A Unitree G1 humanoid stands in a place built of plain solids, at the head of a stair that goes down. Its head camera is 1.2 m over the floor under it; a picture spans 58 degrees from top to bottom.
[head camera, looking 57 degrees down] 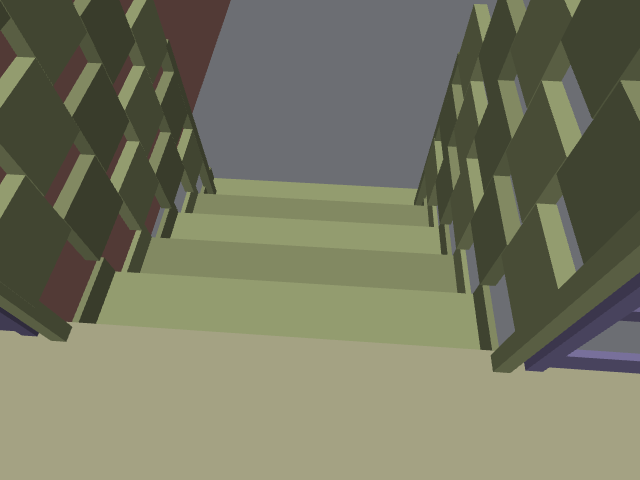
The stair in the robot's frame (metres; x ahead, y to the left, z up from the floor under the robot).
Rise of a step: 0.17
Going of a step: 0.26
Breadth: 1.32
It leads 4 degrees to the right of straight ahead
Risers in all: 6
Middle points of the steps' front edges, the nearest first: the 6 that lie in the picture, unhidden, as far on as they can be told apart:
0.45 0.12 0.00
0.71 0.10 -0.17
0.97 0.08 -0.35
1.24 0.06 -0.52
1.50 0.05 -0.69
1.76 0.03 -0.87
